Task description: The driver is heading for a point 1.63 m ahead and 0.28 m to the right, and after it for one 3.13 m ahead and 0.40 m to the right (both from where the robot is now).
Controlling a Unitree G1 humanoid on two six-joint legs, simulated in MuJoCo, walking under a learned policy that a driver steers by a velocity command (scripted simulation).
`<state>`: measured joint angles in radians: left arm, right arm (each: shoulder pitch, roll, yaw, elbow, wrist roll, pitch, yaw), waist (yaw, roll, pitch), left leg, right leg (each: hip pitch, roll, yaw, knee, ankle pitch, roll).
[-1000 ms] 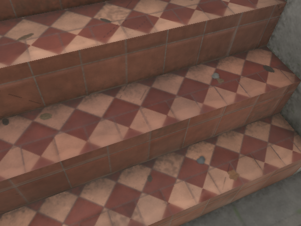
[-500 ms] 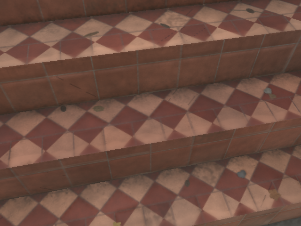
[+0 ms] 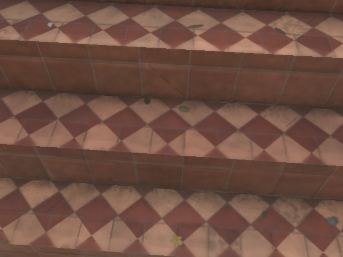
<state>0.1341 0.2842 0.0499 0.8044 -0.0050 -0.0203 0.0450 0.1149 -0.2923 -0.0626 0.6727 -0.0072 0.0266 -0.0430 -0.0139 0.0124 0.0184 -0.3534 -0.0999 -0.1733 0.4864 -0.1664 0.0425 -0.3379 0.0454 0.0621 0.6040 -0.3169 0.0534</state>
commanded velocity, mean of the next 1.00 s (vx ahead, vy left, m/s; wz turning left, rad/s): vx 0.00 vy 0.00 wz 0.08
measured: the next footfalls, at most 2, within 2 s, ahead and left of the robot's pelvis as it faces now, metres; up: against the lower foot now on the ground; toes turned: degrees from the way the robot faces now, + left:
right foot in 0.04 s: +0.04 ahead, -0.12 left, +0.00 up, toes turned +4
left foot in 0.34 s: -0.01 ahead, +0.14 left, +0.00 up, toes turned -1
